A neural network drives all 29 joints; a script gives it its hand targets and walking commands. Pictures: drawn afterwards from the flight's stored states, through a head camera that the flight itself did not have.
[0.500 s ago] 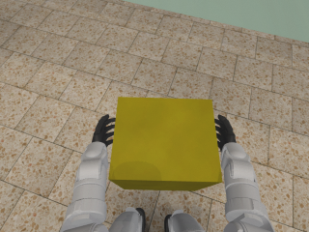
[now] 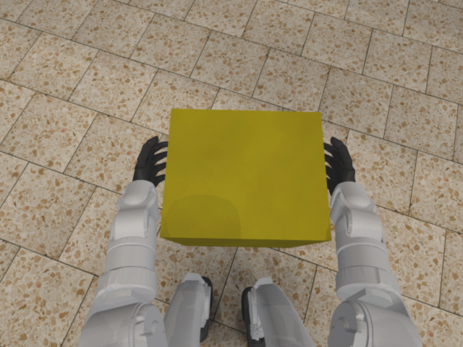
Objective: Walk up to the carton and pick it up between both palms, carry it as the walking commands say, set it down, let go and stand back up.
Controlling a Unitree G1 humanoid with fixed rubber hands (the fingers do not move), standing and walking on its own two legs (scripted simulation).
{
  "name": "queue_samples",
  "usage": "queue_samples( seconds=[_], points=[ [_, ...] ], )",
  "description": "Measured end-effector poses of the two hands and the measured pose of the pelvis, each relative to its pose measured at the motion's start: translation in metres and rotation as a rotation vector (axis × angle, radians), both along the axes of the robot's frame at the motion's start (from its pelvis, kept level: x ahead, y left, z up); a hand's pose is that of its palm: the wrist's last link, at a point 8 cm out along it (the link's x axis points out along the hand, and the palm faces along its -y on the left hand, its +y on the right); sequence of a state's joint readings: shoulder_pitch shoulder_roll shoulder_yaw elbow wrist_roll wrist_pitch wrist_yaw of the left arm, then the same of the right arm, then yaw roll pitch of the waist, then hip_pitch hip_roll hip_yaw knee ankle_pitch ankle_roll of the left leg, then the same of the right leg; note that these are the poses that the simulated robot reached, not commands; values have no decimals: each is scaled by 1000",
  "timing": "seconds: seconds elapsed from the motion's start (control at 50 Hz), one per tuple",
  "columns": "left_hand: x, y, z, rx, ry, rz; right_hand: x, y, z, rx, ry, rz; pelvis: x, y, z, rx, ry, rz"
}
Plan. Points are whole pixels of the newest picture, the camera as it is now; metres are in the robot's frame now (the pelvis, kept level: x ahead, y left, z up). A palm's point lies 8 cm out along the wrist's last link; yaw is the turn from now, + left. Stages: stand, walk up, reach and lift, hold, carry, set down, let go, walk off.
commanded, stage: set down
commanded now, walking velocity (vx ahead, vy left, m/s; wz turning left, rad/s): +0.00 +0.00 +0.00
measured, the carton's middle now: (241, 191) +0.39 -0.02 -0.14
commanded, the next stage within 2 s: none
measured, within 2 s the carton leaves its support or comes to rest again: neither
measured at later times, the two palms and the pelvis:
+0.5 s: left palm (158, 182) +0.42 +0.15 -0.15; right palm (322, 181) +0.41 -0.19 -0.15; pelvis -0.02 +0.01 -0.08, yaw -1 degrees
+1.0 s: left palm (168, 182) +0.44 +0.15 -0.25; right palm (309, 181) +0.44 -0.19 -0.24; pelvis -0.04 +0.00 -0.16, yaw -1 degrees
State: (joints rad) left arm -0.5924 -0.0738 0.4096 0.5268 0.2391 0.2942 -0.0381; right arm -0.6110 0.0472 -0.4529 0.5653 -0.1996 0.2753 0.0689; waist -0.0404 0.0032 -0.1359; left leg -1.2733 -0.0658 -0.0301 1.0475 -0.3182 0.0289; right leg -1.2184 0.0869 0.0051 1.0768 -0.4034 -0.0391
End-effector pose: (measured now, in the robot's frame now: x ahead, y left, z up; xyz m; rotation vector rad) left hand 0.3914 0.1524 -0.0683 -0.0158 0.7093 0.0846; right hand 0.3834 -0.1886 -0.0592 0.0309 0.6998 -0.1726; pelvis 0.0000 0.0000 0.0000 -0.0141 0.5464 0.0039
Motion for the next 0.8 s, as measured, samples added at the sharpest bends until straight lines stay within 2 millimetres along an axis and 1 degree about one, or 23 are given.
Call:
queue_samples(
  seconds=[0.2, 0.48, 0.8],
  points=[
    [11, -1, -35, -2, -6, 7, 12, 0, -34, 6, -6, -5, -6, 3, -33, -3, 79, -6],
    [24, -2, -83, -3, -2, 26, 28, -1, -84, 7, -3, 5, -19, 7, -76, -3, 148, -9],
    [42, -6, -141, 4, -4, 32, 46, -5, -143, -5, -3, 17, -30, 3, -125, 4, 208, -17]
  ],
)
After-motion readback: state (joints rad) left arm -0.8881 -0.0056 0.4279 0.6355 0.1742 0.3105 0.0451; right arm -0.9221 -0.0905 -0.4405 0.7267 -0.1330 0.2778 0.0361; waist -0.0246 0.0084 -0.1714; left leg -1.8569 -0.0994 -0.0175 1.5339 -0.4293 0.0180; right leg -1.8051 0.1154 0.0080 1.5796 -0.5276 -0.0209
